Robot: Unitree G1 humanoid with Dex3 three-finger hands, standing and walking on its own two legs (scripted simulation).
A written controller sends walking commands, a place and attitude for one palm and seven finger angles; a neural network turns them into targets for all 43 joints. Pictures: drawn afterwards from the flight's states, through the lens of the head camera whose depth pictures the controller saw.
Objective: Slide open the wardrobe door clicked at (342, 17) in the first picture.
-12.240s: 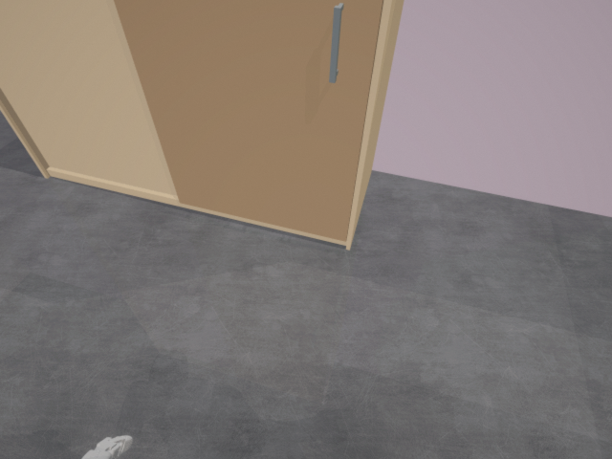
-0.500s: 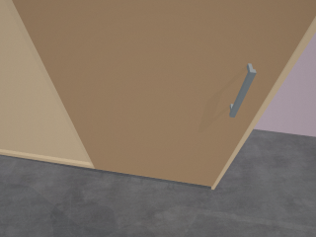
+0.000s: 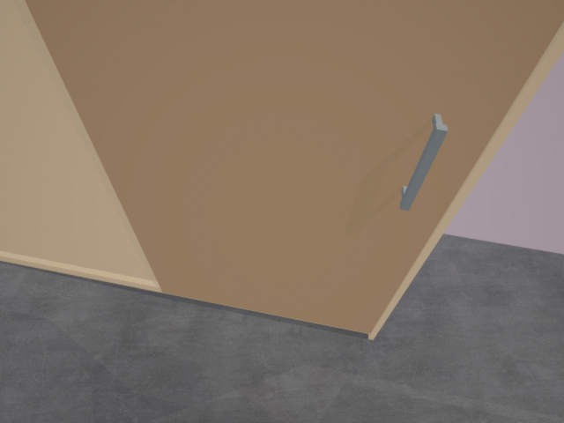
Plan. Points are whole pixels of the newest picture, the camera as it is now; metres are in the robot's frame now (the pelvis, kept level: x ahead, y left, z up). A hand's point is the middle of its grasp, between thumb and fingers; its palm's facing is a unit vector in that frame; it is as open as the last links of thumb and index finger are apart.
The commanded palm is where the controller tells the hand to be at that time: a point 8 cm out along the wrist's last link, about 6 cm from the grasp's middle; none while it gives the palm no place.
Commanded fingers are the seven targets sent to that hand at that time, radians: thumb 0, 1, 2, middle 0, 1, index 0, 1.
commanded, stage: look again from close up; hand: right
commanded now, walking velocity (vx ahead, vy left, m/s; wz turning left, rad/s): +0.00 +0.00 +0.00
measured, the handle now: (420, 165) +0.53 -0.21 +0.08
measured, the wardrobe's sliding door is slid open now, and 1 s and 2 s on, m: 0.00 0.00 0.00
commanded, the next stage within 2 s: shuffle to correct the standing spot in 0.90 s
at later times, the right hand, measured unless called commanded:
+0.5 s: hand out of the picture +0.03 -0.16 -0.17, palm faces +0.01 +0.98 -0.21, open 7.3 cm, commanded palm none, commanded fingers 0.00 -0.90 -0.90 0.20 0.30 0.20 0.30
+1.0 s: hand out of the picture +0.05 -0.16 -0.17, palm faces +0.01 +0.97 -0.24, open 7.3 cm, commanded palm none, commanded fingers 0.00 -0.90 -0.90 0.20 0.30 0.20 0.30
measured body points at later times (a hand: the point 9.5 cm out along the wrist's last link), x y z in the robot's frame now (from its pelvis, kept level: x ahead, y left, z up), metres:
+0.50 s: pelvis +0.02 +0.01 +0.00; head +0.04 +0.02 +0.45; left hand +0.06 +0.25 -0.16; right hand +0.03 -0.22 -0.16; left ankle -0.01 +0.13 -0.74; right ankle +0.00 -0.10 -0.74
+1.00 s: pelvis +0.02 +0.03 +0.00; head +0.04 +0.04 +0.45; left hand +0.06 +0.27 -0.16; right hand +0.05 -0.22 -0.15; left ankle -0.01 +0.13 -0.74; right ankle +0.00 -0.10 -0.74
